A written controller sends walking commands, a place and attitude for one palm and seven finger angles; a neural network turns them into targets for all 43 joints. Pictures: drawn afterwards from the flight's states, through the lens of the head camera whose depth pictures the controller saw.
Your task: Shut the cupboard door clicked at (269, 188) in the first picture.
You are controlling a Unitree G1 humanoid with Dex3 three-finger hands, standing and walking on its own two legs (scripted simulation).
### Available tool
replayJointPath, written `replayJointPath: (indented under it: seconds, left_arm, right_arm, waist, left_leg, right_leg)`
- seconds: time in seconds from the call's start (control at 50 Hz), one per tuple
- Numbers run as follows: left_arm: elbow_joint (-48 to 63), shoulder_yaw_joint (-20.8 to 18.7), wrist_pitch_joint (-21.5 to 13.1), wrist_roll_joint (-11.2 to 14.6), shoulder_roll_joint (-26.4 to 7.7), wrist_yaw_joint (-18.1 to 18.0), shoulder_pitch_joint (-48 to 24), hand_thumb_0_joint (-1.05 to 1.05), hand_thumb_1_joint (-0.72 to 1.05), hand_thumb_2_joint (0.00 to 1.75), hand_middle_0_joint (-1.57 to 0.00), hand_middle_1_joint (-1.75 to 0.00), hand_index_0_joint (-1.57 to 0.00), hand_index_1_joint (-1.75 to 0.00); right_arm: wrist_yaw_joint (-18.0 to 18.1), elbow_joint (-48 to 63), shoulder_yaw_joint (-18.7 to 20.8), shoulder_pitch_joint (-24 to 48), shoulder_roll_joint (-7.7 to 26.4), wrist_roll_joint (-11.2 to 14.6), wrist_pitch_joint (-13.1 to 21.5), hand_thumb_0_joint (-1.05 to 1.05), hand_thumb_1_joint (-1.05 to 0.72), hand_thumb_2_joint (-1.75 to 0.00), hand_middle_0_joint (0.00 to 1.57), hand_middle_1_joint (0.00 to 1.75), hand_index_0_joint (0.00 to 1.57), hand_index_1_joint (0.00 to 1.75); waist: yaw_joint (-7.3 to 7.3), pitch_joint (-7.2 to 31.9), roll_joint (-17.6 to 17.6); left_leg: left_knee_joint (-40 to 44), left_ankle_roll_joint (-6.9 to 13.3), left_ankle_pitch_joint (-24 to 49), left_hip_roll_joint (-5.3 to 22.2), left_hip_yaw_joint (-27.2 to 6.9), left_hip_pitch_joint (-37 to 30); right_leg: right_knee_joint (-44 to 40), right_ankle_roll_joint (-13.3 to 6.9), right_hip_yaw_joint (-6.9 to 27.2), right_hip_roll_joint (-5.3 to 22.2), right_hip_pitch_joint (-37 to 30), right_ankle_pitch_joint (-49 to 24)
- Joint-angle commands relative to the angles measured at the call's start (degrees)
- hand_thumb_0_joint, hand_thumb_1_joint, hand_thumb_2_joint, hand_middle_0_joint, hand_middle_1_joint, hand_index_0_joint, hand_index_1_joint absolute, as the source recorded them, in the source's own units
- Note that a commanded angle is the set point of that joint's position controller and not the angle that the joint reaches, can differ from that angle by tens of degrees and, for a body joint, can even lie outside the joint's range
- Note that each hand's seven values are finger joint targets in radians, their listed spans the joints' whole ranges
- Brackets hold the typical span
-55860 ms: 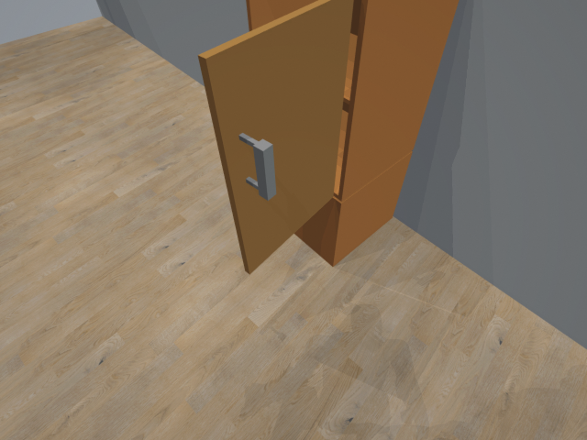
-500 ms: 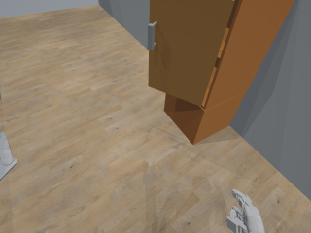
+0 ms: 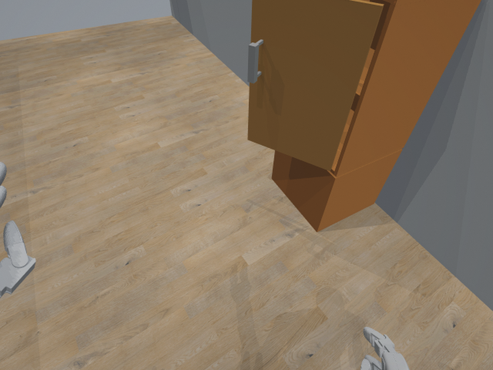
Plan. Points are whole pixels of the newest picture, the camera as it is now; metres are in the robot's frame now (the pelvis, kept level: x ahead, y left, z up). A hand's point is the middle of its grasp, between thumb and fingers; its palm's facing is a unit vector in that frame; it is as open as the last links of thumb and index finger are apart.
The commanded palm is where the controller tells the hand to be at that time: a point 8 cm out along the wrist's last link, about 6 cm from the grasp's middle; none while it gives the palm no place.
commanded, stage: let the arm hang, fingers relaxed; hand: left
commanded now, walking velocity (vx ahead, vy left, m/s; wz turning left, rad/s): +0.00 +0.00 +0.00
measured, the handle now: (256, 61) +1.05 +0.02 +0.03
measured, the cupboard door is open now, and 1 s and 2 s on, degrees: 31 31 31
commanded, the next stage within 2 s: look to check the result in 1.18 s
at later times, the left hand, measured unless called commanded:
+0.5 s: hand out of the picture +0.00 +0.18 -0.18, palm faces +0.03 -0.98 -0.19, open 7.0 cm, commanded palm none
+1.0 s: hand out of the picture +0.00 +0.18 -0.17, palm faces +0.01 -0.98 -0.21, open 7.4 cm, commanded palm none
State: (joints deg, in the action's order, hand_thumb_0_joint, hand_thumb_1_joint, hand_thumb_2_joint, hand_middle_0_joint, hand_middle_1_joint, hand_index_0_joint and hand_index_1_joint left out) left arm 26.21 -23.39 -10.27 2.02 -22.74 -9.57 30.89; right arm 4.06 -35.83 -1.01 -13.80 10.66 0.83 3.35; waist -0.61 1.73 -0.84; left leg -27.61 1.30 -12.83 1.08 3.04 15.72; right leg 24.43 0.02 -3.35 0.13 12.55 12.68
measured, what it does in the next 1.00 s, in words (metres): stands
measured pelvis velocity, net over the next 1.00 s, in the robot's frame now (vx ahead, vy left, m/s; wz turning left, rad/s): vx -0.01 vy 0.00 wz -0.01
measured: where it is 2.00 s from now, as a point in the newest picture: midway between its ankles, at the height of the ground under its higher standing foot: outside the picture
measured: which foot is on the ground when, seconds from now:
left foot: down 0.00-1.00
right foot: down 0.00-1.00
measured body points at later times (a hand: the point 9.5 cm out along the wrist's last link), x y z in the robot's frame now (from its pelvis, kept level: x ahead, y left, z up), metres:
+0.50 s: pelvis -0.02 -0.01 +0.00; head +0.00 +0.01 +0.45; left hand +0.00 +0.23 -0.16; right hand +0.02 -0.26 -0.14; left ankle +0.02 +0.10 -0.74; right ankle +0.00 -0.12 -0.74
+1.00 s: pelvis -0.01 +0.00 +0.00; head -0.02 +0.00 +0.45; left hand +0.00 +0.23 -0.15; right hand -0.02 -0.23 -0.16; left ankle +0.02 +0.10 -0.74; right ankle +0.00 -0.12 -0.74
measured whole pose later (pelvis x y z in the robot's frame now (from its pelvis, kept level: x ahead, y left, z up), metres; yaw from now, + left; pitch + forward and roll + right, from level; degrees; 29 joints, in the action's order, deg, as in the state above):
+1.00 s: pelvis -0.01 +0.00 +0.00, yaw -1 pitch -2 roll +0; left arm -64.1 -0.4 0.1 -0.7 -9.9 -1.2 15.2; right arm 1.0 -64.1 -0.3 -16.9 9.6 -0.8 -0.4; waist -0.5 -0.7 -0.4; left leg -22.5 1.4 -9.6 0.0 4.2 11.2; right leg 23.4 -0.1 -2.3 1.0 10.2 11.4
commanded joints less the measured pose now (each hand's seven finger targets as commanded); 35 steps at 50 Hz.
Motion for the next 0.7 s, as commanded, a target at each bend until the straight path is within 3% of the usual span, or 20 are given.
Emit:
replayJointPath:
  seconds: [0.0, 0.04, 0.06, 0.08, 0.1, 0.14, 0.16, 0.2, 0.22, 0.24, 0.28, 0.34, 0.4, 0.42, 0.46, 0.6, 0.68]
  left_arm:
    - [9.4, -6.3, -2.8, 0.4, -9.1, -0.7, 0.2, 0.00, 0.90, 0.90, -0.20, -0.30, -0.20, -0.30]
    - [10.5, -5.8, -2.9, 0.4, -9.1, -0.6, -0.2, 0.00, 0.90, 0.90, -0.20, -0.30, -0.20, -0.30]
    - [-32.1, 18.5, 4.4, -3.6, -0.4, 7.8, -4.5, 0.00, 0.90, 0.90, -0.20, -0.30, -0.20, -0.30]
    - [-33.2, 16.9, 9.2, -3.0, 0.1, 8.8, -5.8, 0.00, 0.90, 0.90, -0.20, -0.30, -0.20, -0.30]
    - [-32.4, 17.1, 10.5, -2.8, 0.7, 9.0, -6.3, 0.00, 0.90, 0.90, -0.20, -0.30, -0.20, -0.30]
    - [-37.6, 17.9, 10.0, -3.3, 0.4, 9.4, -9.8, 0.00, 0.90, 0.90, -0.20, -0.30, -0.20, -0.30]
    - [-40.6, 18.3, 9.9, -3.4, -0.4, 9.5, -11.0, 0.00, 0.90, 0.90, -0.20, -0.30, -0.20, -0.30]
    - [-47.7, 18.8, 9.6, -3.7, -1.6, 9.4, -12.9, 0.00, 0.90, 0.90, -0.20, -0.30, -0.20, -0.30]
    - [-51.2, 19.2, 9.5, -3.6, -2.0, 9.3, -13.5, 0.00, 0.90, 0.90, -0.20, -0.30, -0.20, -0.30]
    - [-54.4, 19.8, 9.8, -3.5, -1.4, 9.1, -14.6, 0.00, 0.90, 0.90, -0.20, -0.30, -0.20, -0.30]
    - [-60.3, 21.1, 10.4, -3.1, 0.0, 8.7, -15.7, 0.00, 0.90, 0.90, -0.20, -0.30, -0.20, -0.30]
    - [-68.0, 21.6, 10.6, -3.0, 1.0, 8.4, -14.9, 0.00, 0.90, 0.90, -0.20, -0.30, -0.20, -0.30]
    - [-74.3, 21.2, 10.4, -2.9, 2.6, 8.3, -13.0, 0.00, 0.90, 0.90, -0.20, -0.30, -0.20, -0.30]
    - [-75.8, 21.0, 10.3, -3.0, 2.4, 8.3, -12.5, 0.00, 0.90, 0.90, -0.20, -0.30, -0.20, -0.30]
    - [-78.8, 21.3, 10.0, -2.8, 2.3, 8.5, -12.6, 0.00, 0.90, 0.90, -0.20, -0.30, -0.20, -0.30]
    - [-85.6, 21.7, 9.5, -2.7, 3.2, 8.4, -13.2, 0.00, 0.90, 0.90, -0.20, -0.30, -0.20, -0.30]
    - [-87.6, 21.9, 9.7, -2.7, 3.8, 8.2, -12.8, 0.00, 0.90, 0.90, -0.20, -0.30, -0.20, -0.30]
  right_arm:
    - [0.7, 9.0, 2.7, 6.0, 7.5, 0.3, 2.7, 0.00, -0.90, -0.90, 0.20, 0.30, 0.20, 0.30]
    - [0.7, 9.0, 2.7, 6.1, 7.5, 0.3, 3.0, 0.00, -0.90, -0.90, 0.20, 0.30, 0.20, 0.30]
    - [-4.8, -2.9, 4.8, 10.3, 18.1, -0.3, 7.2, 0.00, -0.90, -0.90, 0.20, 0.30, 0.20, 0.30]
    - [-4.9, -3.1, 5.1, 5.2, 16.2, -0.3, 3.7, 0.00, -0.90, -0.90, 0.20, 0.30, 0.20, 0.30]
    - [-4.7, -2.2, 4.8, 4.3, 15.6, -0.5, 2.7, 0.00, -0.90, -0.90, 0.20, 0.30, 0.20, 0.30]
    - [-4.6, -3.4, 4.2, 3.8, 15.7, -1.1, 1.4, 0.00, -0.90, -0.90, 0.20, 0.30, 0.20, 0.30]
    - [-4.6, -3.6, 3.8, 4.2, 16.0, -1.3, 0.8, 0.00, -0.90, -0.90, 0.20, 0.30, 0.20, 0.30]
    - [-4.6, -4.9, 3.6, 4.3, 15.9, -1.7, -0.1, 0.00, -0.90, -0.90, 0.20, 0.30, 0.20, 0.30]
    - [-4.6, -5.3, 3.4, 3.4, 15.5, -1.7, -0.7, 0.00, -0.90, -0.90, 0.20, 0.30, 0.20, 0.30]
    - [-4.5, -6.6, 3.0, 2.6, 14.4, -1.8, -1.4, 0.00, -0.90, -0.90, 0.20, 0.30, 0.20, 0.30]
    - [-4.5, -8.7, 2.2, 2.5, 12.3, -2.1, -2.5, 0.00, -0.90, -0.90, 0.20, 0.30, 0.20, 0.30]
    - [-4.3, -11.6, 1.5, 3.2, 11.0, -2.1, -3.2, 0.00, -0.90, -0.90, 0.20, 0.30, 0.20, 0.30]
    - [-3.7, -14.7, 1.6, 2.1, 9.5, -2.1, -3.5, 0.00, -0.90, -0.90, 0.20, 0.30, 0.20, 0.30]
    - [-3.6, -15.2, 1.8, 1.5, 9.6, -2.0, -3.7, 0.00, -0.90, -0.90, 0.20, 0.30, 0.20, 0.30]
    - [-3.4, -17.3, 1.9, 0.2, 9.0, -1.9, -3.8, 0.00, -0.90, -0.90, 0.20, 0.30, 0.20, 0.30]
    - [-2.8, -22.0, 2.3, -4.1, 8.6, -1.6, -3.5, 0.00, -0.90, -0.90, 0.20, 0.30, 0.20, 0.30]
    - [-2.7, -24.0, 2.2, -5.2, 8.0, -1.6, -3.6, 0.00, -0.90, -0.90, 0.20, 0.30, 0.20, 0.30]
  waist:
    - [0.78, 2.5, -2.3]
    - [0.69, 3.0, -2.5]
    - [-0.88, -2.2, -3.7]
    - [-0.70, 2.6, -4.2]
    - [-0.71, 1.6, -5.5]
    - [-0.02, 2.7, -0.2]
    - [0.30, 2.5, 4.4]
    - [0.14, 3.4, 12.2]
    - [-0.27, 4.4, 13.4]
    - [-0.63, 4.4, 13.4]
    - [-0.79, 3.0, 7.9]
    - [0.06, 0.0, -1.5]
    - [0.45, -1.6, -7.8]
    - [0.62, -2.1, -8.3]
    - [0.37, -2.2, -8.4]
    - [-0.17, -4.7, 1.5]
    - [-0.21, -6.6, 3.9]
  left_leg:
    - [8.7, 0.2, -1.2, 5.0, -6.2, 4.7]
    - [8.0, 0.0, 1.2, 4.9, -5.9, 3.8]
    - [-1.6, 0.0, 15.5, 5.2, -6.1, 5.5]
    - [-1.1, -0.9, 17.0, 5.3, -4.6, 0.4]
    - [-0.3, -0.4, 14.4, 6.1, -5.1, 0.3]
    - [0.9, 1.6, 14.5, 7.1, -8.0, 2.9]
    - [1.1, 1.8, 13.0, 6.8, -8.6, 3.3]
    - [-0.2, 1.6, 10.6, 5.0, -8.3, 1.6]
    - [-1.6, 1.2, 11.4, 3.8, -7.4, -0.1]
    - [-1.7, 0.8, 10.8, 3.1, -6.8, -1.6]
    - [0.4, 0.4, 9.0, 3.0, -6.6, -3.3]
    - [4.9, 0.5, 3.8, 3.7, -7.8, -0.8]
    - [7.3, 0.3, -2.7, 3.4, -7.4, 0.4]
    - [7.3, 0.3, -3.2, 3.5, -7.7, 0.5]
    - [7.9, 0.1, -5.0, 3.4, -7.2, 0.5]
    - [8.8, 0.4, -2.3, 4.3, -6.5, -3.0]
    - [9.4, 0.4, -2.7, 4.4, -6.0, -3.3]
  right_leg:
    - [-2.2, 0.1, 4.0, 2.2, -6.2, -4.6]
    - [-1.8, 0.0, 4.1, 2.6, -6.2, -6.1]
    - [4.9, -1.0, 1.6, 6.8, 2.1, -14.3]
    - [2.7, -1.6, 4.9, 6.5, 2.8, -11.3]
    - [3.1, -1.3, 3.8, 5.7, 4.4, -5.6]
    - [5.7, -1.3, 2.8, 3.8, 2.8, -2.1]
    - [5.1, -1.4, 3.3, 3.9, 1.4, -2.1]
    - [3.2, -2.6, 6.1, 5.9, 1.0, -4.3]
    - [2.9, -3.6, 7.4, 7.3, 1.0, -6.9]
    - [2.4, -4.1, 7.9, 8.2, 1.8, -6.7]
    - [1.3, -3.3, 7.8, 7.8, 3.3, -2.0]
    - [-0.6, -1.8, 7.4, 5.9, 1.5, 3.4]
    - [-3.0, -2.2, 7.2, 5.6, 0.0, 4.4]
    - [-3.8, -2.4, 7.1, 5.4, -0.5, 4.0]
    - [-5.4, -2.6, 7.7, 5.8, -1.1, 4.7]
    - [-8.1, -2.5, 7.3, 6.0, 1.0, 5.5]
    - [-8.7, -2.3, 7.3, 5.9, 2.3, 7.3]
